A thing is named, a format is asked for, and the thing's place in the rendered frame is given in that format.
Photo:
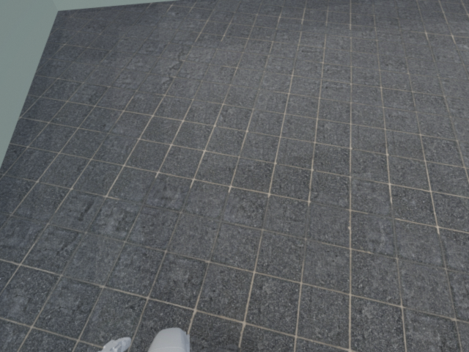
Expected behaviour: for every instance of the robot left hand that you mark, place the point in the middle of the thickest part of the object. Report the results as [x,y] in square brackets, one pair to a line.
[119,345]

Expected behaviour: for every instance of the left robot thigh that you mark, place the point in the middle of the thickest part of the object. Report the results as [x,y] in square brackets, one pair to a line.
[171,340]

